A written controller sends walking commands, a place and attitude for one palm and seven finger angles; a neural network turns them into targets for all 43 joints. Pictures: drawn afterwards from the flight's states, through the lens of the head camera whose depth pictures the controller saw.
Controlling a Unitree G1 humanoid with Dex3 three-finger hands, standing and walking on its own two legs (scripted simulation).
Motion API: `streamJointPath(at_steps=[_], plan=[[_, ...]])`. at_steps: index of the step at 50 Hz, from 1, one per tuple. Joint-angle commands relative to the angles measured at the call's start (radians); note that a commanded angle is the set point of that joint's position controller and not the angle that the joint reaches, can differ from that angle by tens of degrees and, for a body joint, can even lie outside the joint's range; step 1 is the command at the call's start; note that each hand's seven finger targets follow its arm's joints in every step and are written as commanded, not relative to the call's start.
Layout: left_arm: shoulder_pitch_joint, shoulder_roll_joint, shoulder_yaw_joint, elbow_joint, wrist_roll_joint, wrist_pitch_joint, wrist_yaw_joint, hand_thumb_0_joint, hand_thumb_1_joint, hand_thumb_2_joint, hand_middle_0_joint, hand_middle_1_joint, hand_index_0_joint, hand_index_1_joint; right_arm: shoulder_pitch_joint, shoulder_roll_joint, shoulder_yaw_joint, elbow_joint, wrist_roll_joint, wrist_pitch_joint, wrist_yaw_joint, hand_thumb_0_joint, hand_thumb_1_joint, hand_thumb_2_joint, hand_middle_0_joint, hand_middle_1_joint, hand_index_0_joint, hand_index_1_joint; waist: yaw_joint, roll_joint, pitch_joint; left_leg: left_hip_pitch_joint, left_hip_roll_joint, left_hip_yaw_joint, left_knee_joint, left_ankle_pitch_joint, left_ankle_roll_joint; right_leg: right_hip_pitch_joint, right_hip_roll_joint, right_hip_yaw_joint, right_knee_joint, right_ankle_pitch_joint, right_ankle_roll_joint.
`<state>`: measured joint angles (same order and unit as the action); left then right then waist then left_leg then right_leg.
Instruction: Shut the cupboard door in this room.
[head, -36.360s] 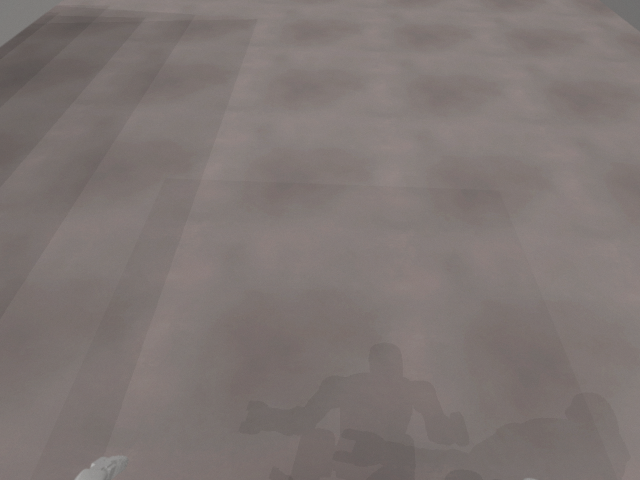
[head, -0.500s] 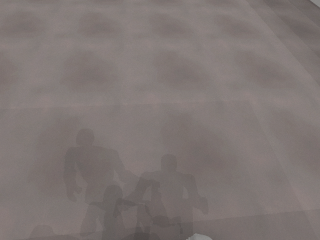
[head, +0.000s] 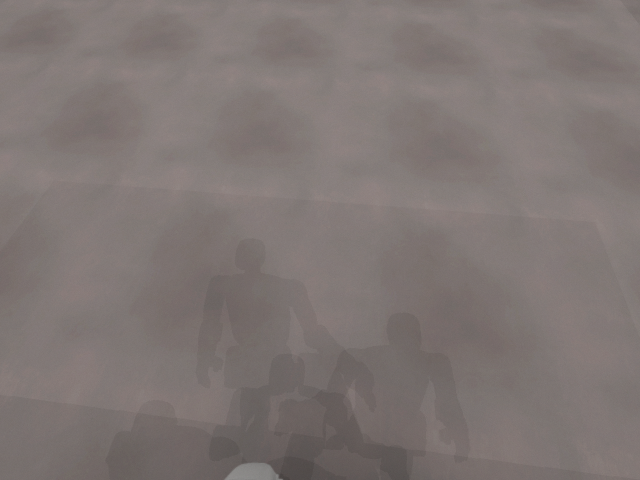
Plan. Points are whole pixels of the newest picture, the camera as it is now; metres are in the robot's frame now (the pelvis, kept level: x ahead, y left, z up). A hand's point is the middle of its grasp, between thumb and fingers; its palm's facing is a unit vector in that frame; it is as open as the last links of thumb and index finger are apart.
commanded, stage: turn or walk to find it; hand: left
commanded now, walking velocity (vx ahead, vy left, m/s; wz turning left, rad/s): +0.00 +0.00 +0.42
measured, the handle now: out of the picture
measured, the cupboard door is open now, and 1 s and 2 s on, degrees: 88 88 88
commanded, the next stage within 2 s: none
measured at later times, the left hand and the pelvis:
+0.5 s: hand out of the picture +0.04 +0.23 -0.16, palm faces +0.22 -0.94 -0.25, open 7.4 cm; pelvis -0.02 +0.02 +0.00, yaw +11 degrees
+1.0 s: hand out of the picture -0.11 +0.23 -0.19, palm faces +0.46 -0.86 -0.24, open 7.4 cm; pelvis -0.04 +0.03 -0.01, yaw +25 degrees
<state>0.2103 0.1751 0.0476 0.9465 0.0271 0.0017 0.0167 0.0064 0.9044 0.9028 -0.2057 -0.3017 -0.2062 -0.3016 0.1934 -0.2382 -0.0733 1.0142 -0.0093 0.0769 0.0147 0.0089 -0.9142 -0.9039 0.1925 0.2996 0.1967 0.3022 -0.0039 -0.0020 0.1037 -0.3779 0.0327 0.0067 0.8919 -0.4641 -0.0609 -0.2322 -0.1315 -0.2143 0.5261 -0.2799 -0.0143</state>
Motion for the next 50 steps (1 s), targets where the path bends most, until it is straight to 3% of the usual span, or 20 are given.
streamJointPath(at_steps=[1, 4, 5, 6, 8, 10, 13, 20, 24, 25, 26, 27, 28, 32, 40, 44, 45, 46, 47, 50], plan=[[0.078, 0.249, 0.061, -0.026, 0.002, -0.007, 0.011, 0.0, 0.9, 0.9, -0.2, -0.3, -0.2, -0.3, -0.045, -0.035, 0.006, -0.098, 0.003, -0.047, -0.005, 0.0, -0.9, -0.9, 0.2, 0.3, 0.2, 0.3, 0.049, -0.207, -0.147, 0.017, -0.022, 0.073, -0.206, 0.027, 0.009, 0.165, -0.231, 0.163, -0.095, 0.484, -0.113], [0.054, 0.228, 0.057, -0.025, -0.013, 0.006, 0.006, 0.0, 0.9, 0.9, -0.2, -0.3, -0.2, -0.3, 0.032, -0.083, -0.005, -0.08, 0.0, -0.063, -0.004, 0.0, -0.9, -0.9, 0.2, 0.3, 0.2, 0.3, -0.01, -0.096, -0.183, 0.274, 0.009, 0.052, -0.499, 0.285, 0.037, 0.012, -0.182, 0.079, 0.066, 0.323, -0.012], [0.069, 0.175, 0.051, -0.05, -0.019, 0.014, 0.002, 0.0, 0.9, 0.9, -0.2, -0.3, -0.2, -0.3, 0.061, -0.174, -0.026, -0.085, -0.009, -0.073, -0.007, 0.0, -0.9, -0.9, 0.2, 0.3, 0.2, 0.3, -0.025, 0.147, -0.206, 0.4, 0.217, -0.219, -0.552, 0.485, 0.12, -0.187, -0.067, 0.019, 0.245, 0.021, 0.058], [0.018, 0.125, 0.025, -0.082, -0.015, 0.018, 0.0, 0.0, 0.9, 0.9, -0.2, -0.3, -0.2, -0.3, 0.101, -0.246, -0.041, -0.08, -0.008, -0.066, -0.012, 0.0, -0.9, -0.9, 0.2, 0.3, 0.2, 0.3, -0.052, 0.291, -0.175, 0.389, 0.384, -0.37, -0.572, 0.754, 0.235, -0.317, 0.005, 0.057, 0.404, -0.374, 0.087], [-0.075, 0.139, 0.03, -0.074, -0.013, 0.033, 0.006, 0.0, 0.9, 0.9, -0.2, -0.3, -0.2, -0.3, 0.074, -0.21, -0.034, -0.069, -0.015, -0.064, -0.032, 0.0, -0.9, -0.9, 0.2, 0.3, 0.2, 0.3, -0.056, 0.262, -0.113, 0.263, 0.33, -0.347, -0.581, 0.611, 0.269, -0.323, 0.002, 0.172, 0.541, -0.316, 0.08], [-0.036, 0.142, 0.034, -0.041, -0.012, 0.029, -0.007, 0.0, 0.9, 0.9, -0.2, -0.3, -0.2, -0.3, -0.015, -0.166, -0.017, -0.091, -0.015, -0.069, -0.037, 0.0, -0.9, -0.9, 0.2, 0.3, 0.2, 0.3, -0.009, 0.168, -0.094, 0.254, 0.246, -0.249, -0.562, 0.611, 0.234, -0.318, 0.01, 0.18, 0.555, -0.199, 0.084], [-0.005, 0.139, 0.029, -0.027, -0.014, 0.028, -0.012, 0.0, 0.9, 0.9, -0.2, -0.3, -0.2, -0.3, -0.021, -0.16, -0.015, -0.098, -0.01, -0.074, -0.035, 0.0, -0.9, -0.9, 0.2, 0.3, 0.2, 0.3, 0.0, 0.148, -0.128, 0.28, 0.203, -0.194, -0.556, 0.63, 0.216, -0.285, 0.028, 0.171, 0.507, -0.158, 0.095], [-0.031, 0.122, 0.021, -0.055, -0.018, 0.024, -0.006, 0.0, 0.9, 0.9, -0.2, -0.3, -0.2, -0.3, -0.016, -0.165, -0.03, -0.11, -0.016, -0.06, -0.027, 0.0, -0.9, -0.9, 0.2, 0.3, 0.2, 0.3, -0.015, 0.179, -0.119, 0.212, 0.191, -0.281, -0.54, 0.553, 0.225, -0.167, 0.071, 0.154, 0.264, -0.171, 0.091], [0.063, 0.134, 0.025, -0.035, -0.021, 0.004, -0.001, 0.0, 0.9, 0.9, -0.2, -0.3, -0.2, -0.3, -0.039, -0.146, -0.032, -0.121, -0.009, -0.056, -0.024, 0.0, -0.9, -0.9, 0.2, 0.3, 0.2, 0.3, 0.033, 0.144, -0.157, 0.106, 0.123, -0.29, -0.434, 0.527, 0.17, 0.062, 0.09, 0.135, -0.07, 0.036, 0.079], [0.095, 0.175, 0.032, -0.03, -0.015, -0.007, 0.005, 0.0, 0.9, 0.9, -0.2, -0.3, -0.2, -0.3, -0.03, -0.113, -0.029, -0.126, -0.001, -0.058, -0.019, 0.0, -0.9, -0.9, 0.2, 0.3, 0.2, 0.3, 0.045, 0.05, -0.18, 0.015, 0.068, -0.247, -0.345, 0.407, 0.121, 0.184, 0.01, 0.206, -0.176, 0.094, 0.06], [0.105, 0.255, 0.048, -0.033, 0.0, -0.015, 0.013, 0.0, 0.9, 0.9, -0.2, -0.3, -0.2, -0.3, -0.017, -0.049, -0.019, -0.148, 0.005, -0.061, -0.013, 0.0, -0.9, -0.9, 0.2, 0.3, 0.2, 0.3, 0.047, -0.21, -0.178, -0.156, -0.067, -0.098, -0.161, 0.132, 0.052, 0.266, -0.224, 0.437, -0.222, 0.17, -0.029], [0.095, 0.277, 0.056, -0.05, -0.003, -0.012, 0.014, 0.0, 0.9, 0.9, -0.2, -0.3, -0.2, -0.3, -0.046, -0.071, -0.027, -0.163, -0.003, -0.048, -0.016, 0.0, -0.9, -0.9, 0.2, 0.3, 0.2, 0.3, 0.062, -0.256, -0.14, -0.167, -0.084, -0.075, 0.045, -0.12, 0.036, 0.146, -0.36, 0.51, -0.253, 0.235, -0.132], [0.059, 0.255, 0.061, -0.061, -0.007, -0.013, 0.019, 0.0, 0.9, 0.9, -0.2, -0.3, -0.2, -0.3, -0.053, -0.092, -0.034, -0.15, -0.01, -0.035, -0.016, 0.0, -0.9, -0.9, 0.2, 0.3, 0.2, 0.3, 0.052, -0.25, -0.105, -0.168, -0.051, -0.116, 0.19, -0.107, 0.041, 0.06, -0.338, 0.496, -0.26, 0.192, -0.16], [-0.034, 0.173, 0.038, -0.088, -0.004, -0.016, 0.017, 0.0, 0.9, 0.9, -0.2, -0.3, -0.2, -0.3, 0.004, -0.061, -0.03, -0.095, -0.009, -0.024, 0.001, 0.0, -0.9, -0.9, 0.2, 0.3, 0.2, 0.3, -0.007, -0.162, -0.08, -0.152, -0.018, -0.064, 0.307, 0.054, 0.014, 0.039, -0.198, 0.244, -0.204, 0.277, -0.094], [0.102, 0.244, 0.058, -0.032, 0.004, -0.011, 0.011, 0.0, 0.9, 0.9, -0.2, -0.3, -0.2, -0.3, -0.097, -0.033, 0.003, -0.113, 0.003, -0.042, -0.001, 0.0, -0.9, -0.9, 0.2, 0.3, 0.2, 0.3, 0.07, -0.204, -0.134, -0.049, -0.023, 0.048, -0.097, -0.02, 0.004, 0.187, -0.225, 0.181, -0.117, 0.526, -0.124], [0.057, 0.247, 0.06, -0.025, -0.006, 0.001, 0.009, 0.0, 0.9, 0.9, -0.2, -0.3, -0.2, -0.3, -0.009, -0.054, 0.001, -0.089, 0.001, -0.056, -0.004, 0.0, -0.9, -0.9, 0.2, 0.3, 0.2, 0.3, 0.01, -0.173, -0.153, 0.175, -0.025, 0.085, -0.406, 0.198, 0.023, 0.073, -0.203, 0.11, -0.006, 0.4, -0.043], [0.05, 0.221, 0.057, -0.034, -0.015, 0.008, 0.006, 0.0, 0.9, 0.9, -0.2, -0.3, -0.2, -0.3, 0.029, -0.099, -0.009, -0.085, -0.002, -0.066, -0.003, 0.0, -0.9, -0.9, 0.2, 0.3, 0.2, 0.3, -0.019, -0.045, -0.176, 0.3, 0.036, 0.012, -0.505, 0.323, 0.046, -0.031, -0.164, 0.064, 0.107, 0.269, 0.006], [0.064, 0.155, 0.046, -0.063, -0.02, 0.015, 0.0, 0.0, 0.9, 0.9, -0.2, -0.3, -0.2, -0.3, 0.06, -0.199, -0.032, -0.09, -0.011, -0.073, -0.006, 0.0, -0.9, -0.9, 0.2, 0.3, 0.2, 0.3, -0.031, 0.243, -0.184, 0.409, 0.276, -0.304, -0.548, 0.572, 0.147, -0.264, -0.03, 0.017, 0.304, -0.134, 0.078], [-0.008, 0.135, 0.023, -0.084, -0.01, 0.026, 0.003, 0.0, 0.9, 0.9, -0.2, -0.3, -0.2, -0.3, 0.1, -0.241, -0.042, -0.079, -0.006, -0.063, -0.012, 0.0, -0.9, -0.9, 0.2, 0.3, 0.2, 0.3, -0.061, 0.292, -0.157, 0.332, 0.368, -0.378, -0.595, 0.631, 0.22, -0.295, 0.004, 0.091, 0.442, -0.368, 0.084], [-0.055, 0.148, 0.035, -0.052, -0.013, 0.033, -0.004, 0.0, 0.9, 0.9, -0.2, -0.3, -0.2, -0.3, 0.005, -0.17, -0.022, -0.089, -0.014, -0.066, -0.036, 0.0, -0.9, -0.9, 0.2, 0.3, 0.2, 0.3, -0.024, 0.208, -0.089, 0.226, 0.262, -0.295, -0.592, 0.52, 0.238, -0.317, 0.004, 0.194, 0.563, -0.22, 0.08]])
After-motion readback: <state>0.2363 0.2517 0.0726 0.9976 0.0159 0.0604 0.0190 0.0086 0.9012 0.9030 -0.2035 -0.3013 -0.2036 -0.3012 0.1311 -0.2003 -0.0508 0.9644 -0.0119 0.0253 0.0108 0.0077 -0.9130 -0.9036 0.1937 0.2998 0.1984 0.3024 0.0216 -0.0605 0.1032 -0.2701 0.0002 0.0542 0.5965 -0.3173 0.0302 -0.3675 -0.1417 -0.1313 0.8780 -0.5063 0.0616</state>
